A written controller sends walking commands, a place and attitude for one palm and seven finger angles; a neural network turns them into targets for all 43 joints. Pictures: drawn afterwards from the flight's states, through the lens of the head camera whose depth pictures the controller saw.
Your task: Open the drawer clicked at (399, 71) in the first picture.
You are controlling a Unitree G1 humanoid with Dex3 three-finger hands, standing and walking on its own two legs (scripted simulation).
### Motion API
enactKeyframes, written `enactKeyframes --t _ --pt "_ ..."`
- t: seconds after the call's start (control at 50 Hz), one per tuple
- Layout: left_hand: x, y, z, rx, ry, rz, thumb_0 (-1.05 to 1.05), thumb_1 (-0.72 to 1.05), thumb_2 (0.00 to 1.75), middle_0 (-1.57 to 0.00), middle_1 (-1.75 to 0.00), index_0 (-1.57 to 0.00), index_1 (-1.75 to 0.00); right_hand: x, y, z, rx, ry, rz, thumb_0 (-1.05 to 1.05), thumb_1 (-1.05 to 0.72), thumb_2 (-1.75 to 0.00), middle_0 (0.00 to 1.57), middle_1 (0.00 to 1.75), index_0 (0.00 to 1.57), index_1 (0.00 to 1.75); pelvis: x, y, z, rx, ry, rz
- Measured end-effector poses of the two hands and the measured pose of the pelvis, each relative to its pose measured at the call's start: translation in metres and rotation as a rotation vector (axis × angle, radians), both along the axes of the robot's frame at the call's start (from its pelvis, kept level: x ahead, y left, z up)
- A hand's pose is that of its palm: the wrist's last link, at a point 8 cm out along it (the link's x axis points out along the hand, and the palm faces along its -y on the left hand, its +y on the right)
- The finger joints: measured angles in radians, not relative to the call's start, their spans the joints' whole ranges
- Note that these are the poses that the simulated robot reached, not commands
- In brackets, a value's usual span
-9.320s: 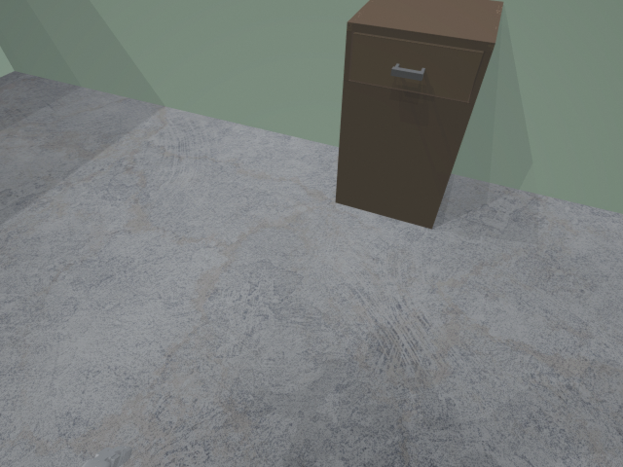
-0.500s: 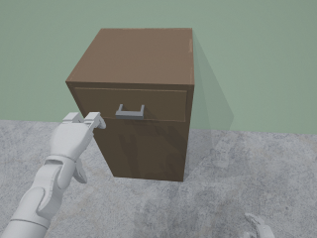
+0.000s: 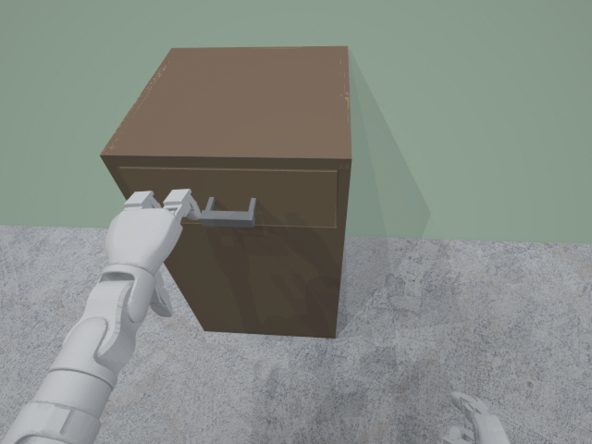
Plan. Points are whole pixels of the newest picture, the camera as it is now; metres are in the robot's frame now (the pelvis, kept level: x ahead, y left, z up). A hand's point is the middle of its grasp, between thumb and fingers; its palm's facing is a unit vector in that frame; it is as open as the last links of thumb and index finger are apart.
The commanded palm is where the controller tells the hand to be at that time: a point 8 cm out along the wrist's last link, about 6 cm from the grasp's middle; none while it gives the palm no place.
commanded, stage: move the hooked fingers above the handle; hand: left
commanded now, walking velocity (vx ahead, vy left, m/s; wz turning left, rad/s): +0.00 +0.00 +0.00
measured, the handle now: (229, 210) +0.54 +0.20 -0.06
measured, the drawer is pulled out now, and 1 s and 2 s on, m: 0.00 0.00 0.00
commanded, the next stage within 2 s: none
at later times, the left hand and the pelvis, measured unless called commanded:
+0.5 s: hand (188, 239) +0.39 +0.22 +0.04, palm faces +0.01 -0.05 -1.00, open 13.8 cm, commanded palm +0.38 +0.21 +0.09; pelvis +0.02 +0.00 -0.01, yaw +0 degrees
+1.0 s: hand (215, 226) +0.45 +0.19 +0.00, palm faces -0.11 -0.05 -0.99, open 13.8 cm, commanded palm +0.45 +0.18 +0.06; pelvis +0.01 +0.00 -0.02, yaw -1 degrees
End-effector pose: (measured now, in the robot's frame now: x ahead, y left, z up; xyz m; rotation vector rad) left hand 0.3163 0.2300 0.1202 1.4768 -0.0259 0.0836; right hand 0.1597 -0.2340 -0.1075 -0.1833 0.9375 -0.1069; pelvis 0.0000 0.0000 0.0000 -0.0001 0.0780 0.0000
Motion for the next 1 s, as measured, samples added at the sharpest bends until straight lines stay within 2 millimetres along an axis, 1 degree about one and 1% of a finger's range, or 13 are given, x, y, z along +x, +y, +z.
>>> enactKeyframes --t 0.1,0.18,0.28,0.38,0.46,0.52,0.58,0.66,0.72,0.82,0.9,0.94,1.0 --pt "0.017 0.003 -0.012 0.009 0.063 0.067 0.0 -0.49 0.3 -0.31 -1.2 -0.32 -1.2 -0.007 -0.006 -0.007 0.005 0.049 -0.024 0.01 -0.91 -0.9 0.2 0.3 0.21 0.3 0.008 0.0 -0.001 0.004 0.023 -0.003" --pt "0.023 -0.011 -0.023 -0.007 0.117 0.02 0.0 -0.49 0.3 -0.32 -1.2 -0.32 -1.2 -0.011 -0.012 -0.009 -0.004 0.069 -0.049 0.01 -0.91 -0.9 0.2 0.3 0.21 0.3 0.014 0.0 -0.002 0.006 0.035 -0.008" --pt "0.029 -0.027 -0.025 -0.024 0.079 -0.073 0.0 -0.49 0.3 -0.32 -1.2 -0.32 -1.2 -0.014 -0.018 -0.011 -0.02 0.077 -0.075 0.01 -0.91 -0.9 0.2 0.3 0.2 0.3 0.018 -0.001 -0.004 0.008 0.045 -0.014" --pt "0.041 -0.017 -0.023 0.011 0.02 -0.013 0.0 -0.49 0.3 -0.32 -1.2 -0.33 -1.2 -0.017 -0.02 -0.015 -0.014 0.093 -0.083 0.01 -0.91 -0.9 0.2 0.3 0.2 0.3 0.017 -0.003 -0.008 0.007 0.062 -0.011" --pt "0.05 -0.011 -0.026 0.038 0.036 0.056 0.0 -0.49 0.3 -0.32 -1.2 -0.32 -1.2 -0.022 -0.02 -0.02 -0.002 0.109 -0.089 0.01 -0.91 -0.9 0.2 0.3 0.2 0.3 0.016 -0.004 -0.009 0.004 0.075 -0.007" --pt "0.057 -0.017 -0.033 0.038 0.089 0.056 0.0 -0.49 0.3 -0.32 -1.2 -0.32 -1.2 -0.027 -0.021 -0.021 -0.001 0.122 -0.096 0.01 -0.91 -0.9 0.2 0.3 0.2 0.3 0.015 -0.004 -0.01 0.003 0.078 -0.001" --pt "0.065 -0.03 -0.04 0.03 0.137 0.008 0.0 -0.49 0.3 -0.32 -1.2 -0.32 -1.2 -0.035 -0.023 -0.022 -0.011 0.134 -0.109 0.01 -0.91 -0.9 0.2 0.3 0.21 0.3 0.014 -0.005 -0.01 0.003 0.081 -0.001" --pt "0.078 -0.049 -0.041 0.017 0.125 -0.084 0.0 -0.49 0.3 -0.32 -1.2 -0.32 -1.2 -0.048 -0.027 -0.023 -0.028 0.15 -0.136 0.01 -0.91 -0.9 0.2 0.3 0.21 0.3 0.012 -0.005 -0.013 0.003 0.093 -0.006" --pt "0.089 -0.054 -0.039 0.014 0.076 -0.106 0.0 -0.49 0.3 -0.32 -1.2 -0.33 -1.2 -0.062 -0.03 -0.027 -0.035 0.173 -0.159 0.01 -0.91 -0.9 0.2 0.3 0.21 0.3 0.009 -0.005 -0.016 0.002 0.11 -0.012" --pt "0.105 -0.04 -0.039 0.05 0.035 -0.016 0.0 -0.49 0.3 -0.32 -1.2 -0.32 -1.2 -0.09 -0.034 -0.034 -0.03 0.235 -0.195 0.01 -0.91 -0.9 0.2 0.3 0.21 0.3 0.007 -0.005 -0.019 -0.001 0.142 -0.022" --pt "0.11 -0.024 -0.05 0.08 0.106 0.073 0.0 -0.49 0.3 -0.31 -1.2 -0.32 -1.2 -0.113 -0.034 -0.037 -0.024 0.295 -0.221 0.01 -0.91 -0.9 0.2 0.3 0.2 0.3 0.008 -0.005 -0.019 -0.003 0.155 -0.023" --pt "0.111 -0.024 -0.056 0.072 0.15 0.074 0.0 -0.49 0.3 -0.31 -1.2 -0.32 -1.2 -0.122 -0.035 -0.037 -0.029 0.322 -0.232 0.01 -0.91 -0.9 0.2 0.3 0.21 0.3 0.008 -0.004 -0.019 -0.006 0.157 -0.02" --pt "0.115 -0.036 -0.062 0.046 0.186 0.005 0.0 -0.49 0.3 -0.32 -1.2 -0.32 -1.2 -0.134 -0.035 -0.035 -0.05 0.349 -0.242 0.01 -0.91 -0.9 0.2 0.3 0.21 0.3 0.008 -0.002 -0.019 -0.011 0.159 -0.013"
